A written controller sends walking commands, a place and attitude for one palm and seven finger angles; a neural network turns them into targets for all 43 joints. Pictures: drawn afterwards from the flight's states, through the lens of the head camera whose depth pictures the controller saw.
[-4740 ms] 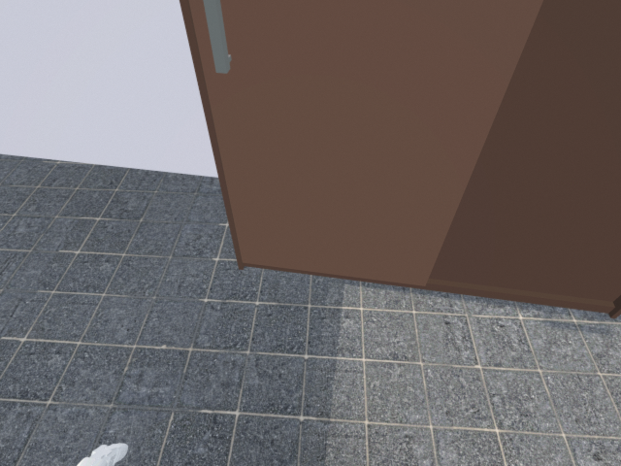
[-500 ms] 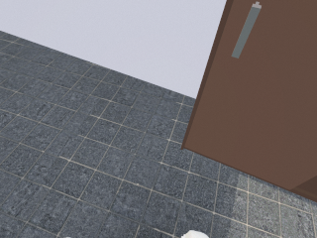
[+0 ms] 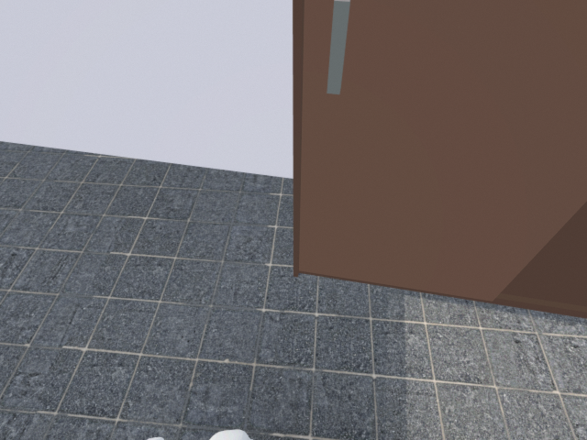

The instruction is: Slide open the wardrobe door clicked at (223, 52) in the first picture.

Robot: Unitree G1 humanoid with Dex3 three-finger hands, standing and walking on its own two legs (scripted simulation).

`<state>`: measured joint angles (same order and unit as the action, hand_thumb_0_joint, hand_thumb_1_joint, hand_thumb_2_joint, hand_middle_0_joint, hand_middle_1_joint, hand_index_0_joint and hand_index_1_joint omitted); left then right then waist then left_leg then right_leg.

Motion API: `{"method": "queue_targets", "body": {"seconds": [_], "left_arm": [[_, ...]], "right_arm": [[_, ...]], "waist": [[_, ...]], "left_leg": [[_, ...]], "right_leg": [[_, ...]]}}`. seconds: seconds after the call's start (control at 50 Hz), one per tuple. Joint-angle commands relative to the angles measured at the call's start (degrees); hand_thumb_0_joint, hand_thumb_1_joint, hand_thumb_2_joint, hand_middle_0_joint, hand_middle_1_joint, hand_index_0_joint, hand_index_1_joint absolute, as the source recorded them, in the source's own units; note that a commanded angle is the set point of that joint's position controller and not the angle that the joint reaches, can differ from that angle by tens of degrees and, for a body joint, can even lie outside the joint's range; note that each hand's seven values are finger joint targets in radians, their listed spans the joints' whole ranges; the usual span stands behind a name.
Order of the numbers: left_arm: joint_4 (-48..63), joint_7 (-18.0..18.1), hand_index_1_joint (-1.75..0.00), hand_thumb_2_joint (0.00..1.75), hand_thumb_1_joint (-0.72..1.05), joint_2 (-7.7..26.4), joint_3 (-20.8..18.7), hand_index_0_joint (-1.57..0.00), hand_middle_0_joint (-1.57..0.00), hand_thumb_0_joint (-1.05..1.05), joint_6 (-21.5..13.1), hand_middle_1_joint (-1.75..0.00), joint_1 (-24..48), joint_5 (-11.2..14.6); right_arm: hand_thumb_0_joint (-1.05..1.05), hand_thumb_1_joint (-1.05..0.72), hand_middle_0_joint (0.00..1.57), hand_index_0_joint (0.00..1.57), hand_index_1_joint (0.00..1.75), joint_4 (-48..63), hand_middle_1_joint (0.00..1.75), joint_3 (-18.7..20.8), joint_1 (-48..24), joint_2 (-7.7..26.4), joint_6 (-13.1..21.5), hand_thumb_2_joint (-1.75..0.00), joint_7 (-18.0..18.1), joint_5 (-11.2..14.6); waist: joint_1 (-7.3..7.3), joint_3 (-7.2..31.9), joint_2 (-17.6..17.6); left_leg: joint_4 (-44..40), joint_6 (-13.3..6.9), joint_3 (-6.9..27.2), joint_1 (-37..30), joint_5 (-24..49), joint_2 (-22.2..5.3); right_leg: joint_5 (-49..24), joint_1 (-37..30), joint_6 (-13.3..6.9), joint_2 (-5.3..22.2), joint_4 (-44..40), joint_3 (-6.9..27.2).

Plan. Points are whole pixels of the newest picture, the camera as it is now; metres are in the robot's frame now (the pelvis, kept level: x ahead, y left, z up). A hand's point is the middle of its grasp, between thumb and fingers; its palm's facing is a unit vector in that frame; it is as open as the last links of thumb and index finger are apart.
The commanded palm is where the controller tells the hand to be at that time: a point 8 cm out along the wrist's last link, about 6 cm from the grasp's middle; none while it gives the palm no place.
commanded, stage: turn to face it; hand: left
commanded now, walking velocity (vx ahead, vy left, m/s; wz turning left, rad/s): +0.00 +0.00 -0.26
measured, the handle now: (339, 43) +0.76 -0.04 +0.17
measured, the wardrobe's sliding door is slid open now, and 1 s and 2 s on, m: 0.00 0.00 0.00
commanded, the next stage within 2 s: take the last steps up to it in 0.06 s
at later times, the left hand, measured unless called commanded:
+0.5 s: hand out of the picture +0.08 +0.21 -0.16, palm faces -0.15 -0.97 -0.18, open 7.4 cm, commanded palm none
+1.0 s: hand out of the picture +0.11 +0.07 -0.16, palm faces -0.08 -0.98 -0.20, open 7.3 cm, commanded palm none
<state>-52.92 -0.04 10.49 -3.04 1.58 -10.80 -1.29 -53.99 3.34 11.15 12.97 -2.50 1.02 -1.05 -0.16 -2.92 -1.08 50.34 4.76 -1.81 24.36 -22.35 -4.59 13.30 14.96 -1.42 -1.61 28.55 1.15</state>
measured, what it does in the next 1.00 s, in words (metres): walks ahead: left foot, then right foot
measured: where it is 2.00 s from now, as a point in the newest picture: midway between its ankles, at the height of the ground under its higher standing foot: outside the picture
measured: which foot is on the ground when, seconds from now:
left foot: up 0.00-0.06, down 0.08-0.66, up 0.68-1.00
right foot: down 0.00-0.10, up 0.12-0.64, down 0.66-1.00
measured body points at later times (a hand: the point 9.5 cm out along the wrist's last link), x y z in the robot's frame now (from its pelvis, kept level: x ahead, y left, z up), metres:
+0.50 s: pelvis +0.01 +0.02 +0.01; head +0.02 +0.03 +0.46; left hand +0.09 +0.26 -0.15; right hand -0.06 -0.21 -0.13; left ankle +0.01 +0.13 -0.74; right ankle -0.02 -0.14 -0.68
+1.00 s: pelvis +0.12 -0.10 +0.01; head +0.12 -0.11 +0.46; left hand +0.12 +0.13 -0.14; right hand +0.14 -0.33 -0.15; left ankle +0.23 +0.02 -0.68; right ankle +0.03 -0.16 -0.74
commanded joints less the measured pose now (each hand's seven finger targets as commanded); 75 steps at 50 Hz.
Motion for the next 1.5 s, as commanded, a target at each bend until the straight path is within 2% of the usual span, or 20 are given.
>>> {"method": "queue_targets", "body": {"seconds": [0.0,0.04,0.08,0.1,0.22,0.46,0.54,0.6,0.62,0.64,0.66,0.76,1.04,1.1,1.14,1.16,1.18,1.24,1.28,1.48], "left_arm": [[3.6,1.0,-0.3,0.9,0.9,12.3,-3.3,-0.2,-0.2,0.0,-0.5,-0.3,0.0,-0.1],[3.4,0.9,-0.3,0.9,0.9,10.6,-3.0,-0.2,-0.2,0.0,-0.1,-0.3,1.3,0.4],[4.7,0.4,-0.3,0.9,0.9,5.1,-2.0,-0.2,-0.2,0.0,0.4,-0.3,-1.4,1.0],[4.2,0.5,-0.3,0.9,0.9,6.9,-2.5,-0.2,-0.2,0.0,0.7,-0.3,-0.6,0.4],[-0.3,-1.1,-0.3,0.9,0.9,6.1,-2.6,-0.2,-0.2,0.0,0.8,-0.3,-3.9,-0.5],[0.2,-2.8,-0.3,0.9,0.9,3.6,-1.6,-0.2,-0.2,0.0,0.0,-0.3,4.3,-0.5],[-0.7,-2.8,-0.3,0.9,0.9,2.8,-1.2,-0.2,-0.2,0.0,-0.9,-0.3,3.5,-0.2],[-4.3,-2.2,-0.3,0.9,0.9,3.4,-1.6,-0.2,-0.2,0.0,-2.0,-0.3,-4.6,-0.1],[-6.3,-1.6,-0.3,0.9,0.9,5.5,-2.1,-0.2,-0.2,0.0,-2.7,-0.3,-9.5,-0.2],[-8.0,-0.6,-0.3,0.9,0.9,11.8,-3.1,-0.2,-0.2,0.0,-3.6,-0.3,-15.7,-0.5],[-9.0,0.2,-0.3,0.9,0.9,14.2,-3.2,-0.2,-0.2,0.0,-3.4,-0.3,-18.8,0.4],[-7.0,0.9,-0.3,0.9,0.9,3.7,-0.6,-0.2,-0.2,0.0,-4.8,-0.3,-6.1,0.4],[-12.3,1.9,-0.3,0.9,0.9,4.3,0.5,-0.2,-0.2,0.0,-6.6,-0.3,-17.5,-0.3],[-12.7,2.0,-0.3,0.9,0.9,5.3,0.3,-0.2,-0.2,0.0,-6.3,-0.3,-17.0,-0.1],[-12.3,1.8,-0.3,0.9,0.9,4.0,0.5,-0.2,-0.2,0.0,-6.0,-0.3,-17.5,0.6],[-11.4,1.6,-0.3,0.9,0.9,0.7,1.1,-0.2,-0.2,0.0,-5.9,-0.3,-20.2,1.5],[-10.0,1.8,-0.3,0.9,0.9,1.0,1.2,-0.2,-0.2,0.0,-5.9,-0.3,-18.2,1.1],[-10.1,1.9,-0.3,0.9,0.9,-1.0,1.0,-0.2,-0.2,0.0,-4.1,-0.3,-12.9,0.8],[-11.0,2.0,-0.3,0.9,0.9,-2.9,1.2,-0.2,-0.2,0.0,-2.1,-0.3,-16.3,0.7],[-3.9,1.9,-0.3,0.9,0.9,1.4,-1.1,-0.2,-0.2,0.0,0.4,-0.3,-11.1,0.0]], "right_arm": [[0.0,-0.9,0.2,0.2,0.3,3.0,0.3,0.6,3.4,3.1,1.9,-0.9,0.7,0.6],[0.0,-0.9,0.2,0.2,0.3,1.4,0.3,0.5,7.6,3.7,2.6,-0.9,1.0,0.7],[0.0,-0.9,0.2,0.2,0.3,2.4,0.3,1.7,7.5,11.6,3.1,-0.9,1.2,-0.1],[0.0,-0.9,0.2,0.2,0.3,3.2,0.3,1.5,5.9,11.5,2.5,-0.9,1.2,-0.5],[0.0,-0.9,0.2,0.2,0.3,2.0,0.3,0.3,5.1,6.5,4.0,-0.9,1.6,-0.5],[0.0,-0.9,0.2,0.2,0.3,-4.6,0.3,1.8,15.1,7.2,5.2,-0.9,1.1,-1.2],[0.0,-0.9,0.2,0.2,0.3,-5.6,0.3,2.2,13.5,7.8,4.8,-0.9,0.4,-1.3],[0.0,-0.9,0.2,0.2,0.3,-6.5,0.3,1.9,11.9,6.6,4.4,-0.9,0.0,-1.1],[0.0,-0.9,0.2,0.2,0.3,-6.7,0.3,1.5,11.8,4.7,4.4,-0.9,-0.3,-0.7],[0.0,-0.9,0.2,0.2,0.3,-5.3,0.3,0.3,11.5,0.1,4.4,-0.9,-0.7,-0.1],[0.0,-0.9,0.2,0.2,0.3,-2.5,0.3,-0.1,5.9,0.9,4.2,-0.9,-0.9,-0.4],[0.0,-0.9,0.2,0.2,0.3,-6.6,0.3,1.1,10.4,-0.4,3.1,-0.9,-1.4,-1.0],[0.0,-0.9,0.2,0.2,0.3,-0.4,0.3,-0.4,-6.5,-2.0,4.5,-0.9,-2.5,-0.2],[0.0,-0.9,0.2,0.2,0.3,-2.5,0.3,-0.4,0.0,-1.4,5.1,-0.9,-1.6,-0.2],[0.0,-0.9,0.2,0.2,0.3,-6.0,0.3,0.8,12.7,4.1,5.7,-0.9,-0.6,-0.9],[0.0,-0.9,0.2,0.2,0.3,-6.8,0.3,2.0,18.2,9.6,5.9,-0.9,0.0,-1.1],[0.0,-0.9,0.2,0.2,0.3,-7.3,0.3,1.8,18.9,10.7,5.2,-0.9,0.3,0.1],[0.0,-0.9,0.2,0.2,0.3,-4.4,0.3,-0.5,4.5,2.7,5.6,-0.9,0.9,0.4],[0.0,-0.9,0.2,0.2,0.3,-3.7,0.3,-1.7,0.4,0.9,5.6,-0.9,1.2,0.3],[0.0,-0.9,0.2,0.2,0.3,-1.3,0.3,2.1,-3.0,5.9,1.8,-0.9,1.1,-0.6]], "waist": [[-0.13,5.9,10.5],[-2.22,6.2,7.3],[-1.29,4.2,-17.3],[-1.47,2.2,-12.6],[-0.44,3.0,-6.7],[-4.13,-1.4,-7.6],[-3.14,-0.7,-8.9],[1.15,2.2,-5.2],[3.38,3.5,0.2],[6.12,5.6,17.7],[7.55,3.0,19.2],[-0.99,-5.1,7.9],[2.23,-4.3,6.3],[-1.2,-0.7,7.0],[-6.09,8.2,1.1],[-6.71,15.8,-11.3],[-6.1,17.0,-10.3],[-0.87,0.6,-1.5],[2.09,0.7,-2.5],[2.07,4.4,-10.5]], "left_leg": [[-12.8,-1.0,-1.2,-6.6,2.0,2.0],[-25.3,-1.8,-0.7,-16.8,10.9,1.4],[-35.9,-10.0,20.7,-19.6,18.3,-19.1],[-36.6,-13.5,21.1,-11.7,14.7,-21.4],[-38.8,-9.5,8.6,-17.3,3.5,-11.5],[-42.8,-12.0,6.9,-19.2,-3.5,-16.2],[-40.6,-11.2,4.0,-14.1,-3.8,-15.3],[-31.1,-8.2,-0.6,-8.9,-4.0,-11.7],[-22.7,-6.1,-4.0,-2.4,-5.5,-8.6],[-4.7,-3.5,-10.6,11.4,-10.8,-2.3],[6.0,-3.8,-5.1,17.3,-13.1,-0.7],[13.2,-3.2,-1.3,11.6,6.4,-5.1],[-9.3,-4.3,-5.0,10.3,10.2,-1.3],[-16.3,-6.2,-8.1,-3.5,11.7,3.6],[-20.3,-9.1,-1.9,-26.8,28.2,-2.1],[-21.3,-16.4,17.1,-40.3,43.8,-18.2],[-26.4,-20.7,22.0,-37.9,48.3,-23.1],[-32.3,-15.9,9.7,-12.9,43.4,-17.7],[-33.0,-13.0,3.2,-5.7,47.1,-13.7],[-25.3,-13.1,2.3,-8.3,37.5,-13.4]], "right_leg": [[-18.3,-2.3,-8.2,13.6,-6.0,15.3],[-13.0,3.4,-4.3,9.9,-1.5,13.0],[16.6,16.1,2.2,-1.3,16.9,0.8],[19.5,13.4,2.3,0.5,26.3,2.6],[6.2,18.4,3.9,2.1,37.3,0.9],[5.9,18.1,3.4,7.2,18.8,-3.2],[7.3,8.4,2.7,5.7,9.6,-6.7],[1.2,-6.8,2.1,2.9,-2.6,-9.4],[2.5,-15.8,1.2,4.9,-6.1,-6.5],[16.2,-25.3,-3.1,18.7,-14.3,11.4],[20.0,-20.6,-6.7,25.5,-20.6,23.8],[8.2,-4.0,-4.8,17.8,-21.8,4.6],[-34.3,-18.0,-6.6,17.8,-13.6,-1.7],[-47.9,-16.4,-4.4,15.6,-2.5,-4.9],[-32.5,-3.8,-0.5,10.6,17.2,-7.8],[4.8,10.4,1.6,3.2,34.4,-9.8],[22.2,12.9,0.7,2.2,44.9,-4.5],[13.1,12.0,2.3,8.6,41.0,-0.3],[10.1,3.6,3.6,8.7,30.7,-0.9],[4.6,1.3,2.3,5.1,13.8,-4.1]]}}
